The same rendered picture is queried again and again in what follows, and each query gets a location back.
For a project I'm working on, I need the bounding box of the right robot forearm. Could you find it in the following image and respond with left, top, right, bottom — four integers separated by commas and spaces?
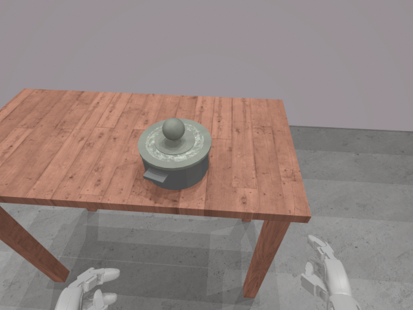
327, 294, 361, 310

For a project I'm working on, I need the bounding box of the robot right hand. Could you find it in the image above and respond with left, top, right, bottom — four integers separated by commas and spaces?
301, 235, 352, 303

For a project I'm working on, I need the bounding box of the table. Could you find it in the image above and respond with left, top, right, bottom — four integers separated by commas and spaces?
0, 88, 312, 298

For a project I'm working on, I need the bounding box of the robot left hand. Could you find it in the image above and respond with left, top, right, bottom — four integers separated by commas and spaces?
54, 267, 120, 310

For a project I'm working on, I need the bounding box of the pot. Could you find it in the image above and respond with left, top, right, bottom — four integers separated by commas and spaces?
142, 155, 208, 190

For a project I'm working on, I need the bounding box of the lid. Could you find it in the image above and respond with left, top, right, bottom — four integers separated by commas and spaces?
138, 118, 212, 171

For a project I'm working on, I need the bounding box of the knob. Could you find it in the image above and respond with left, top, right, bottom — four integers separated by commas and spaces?
162, 118, 185, 140

